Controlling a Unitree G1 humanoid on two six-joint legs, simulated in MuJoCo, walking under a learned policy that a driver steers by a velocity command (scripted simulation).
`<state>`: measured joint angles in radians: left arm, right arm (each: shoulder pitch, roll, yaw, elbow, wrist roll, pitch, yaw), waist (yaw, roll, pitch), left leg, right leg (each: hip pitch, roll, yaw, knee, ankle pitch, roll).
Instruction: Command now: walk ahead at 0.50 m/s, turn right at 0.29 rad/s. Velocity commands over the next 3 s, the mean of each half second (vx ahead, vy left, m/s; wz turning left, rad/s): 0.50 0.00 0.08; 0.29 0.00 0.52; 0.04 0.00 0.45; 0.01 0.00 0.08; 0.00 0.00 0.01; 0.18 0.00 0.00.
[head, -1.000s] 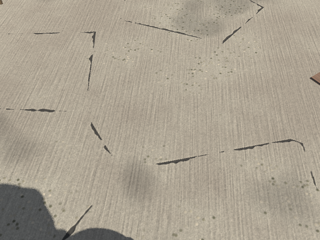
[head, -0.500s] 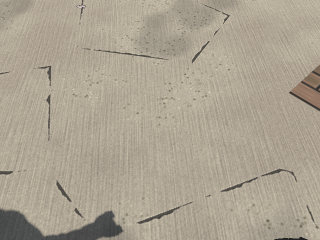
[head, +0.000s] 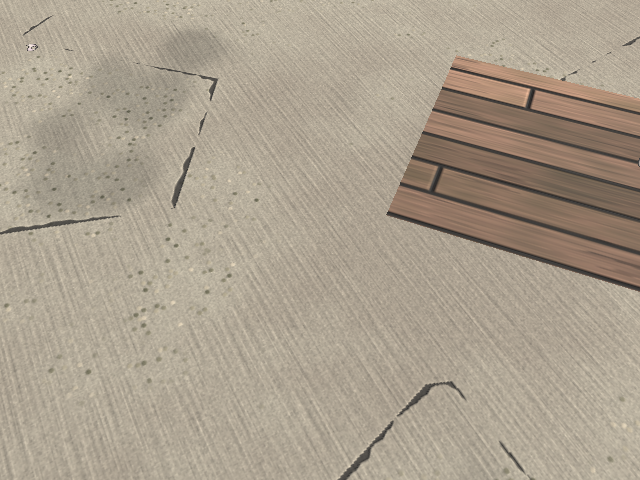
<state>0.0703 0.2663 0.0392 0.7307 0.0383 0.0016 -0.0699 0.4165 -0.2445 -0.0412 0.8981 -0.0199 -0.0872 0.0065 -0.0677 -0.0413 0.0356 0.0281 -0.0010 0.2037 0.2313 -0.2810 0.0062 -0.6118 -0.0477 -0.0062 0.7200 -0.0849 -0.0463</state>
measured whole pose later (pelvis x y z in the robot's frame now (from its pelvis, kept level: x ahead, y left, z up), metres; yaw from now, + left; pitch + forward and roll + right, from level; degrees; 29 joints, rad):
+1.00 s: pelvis +0.47 +0.01 +0.00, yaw +24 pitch +1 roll +0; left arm 0.12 0.26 0.03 0.77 0.03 0.01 0.02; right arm 0.28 -0.28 -0.07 0.83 -0.01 0.00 0.00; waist -0.04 -0.03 0.09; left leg -0.22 -0.15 -0.09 0.40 -0.18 0.11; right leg -0.62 -0.07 0.07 0.93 -0.25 0.06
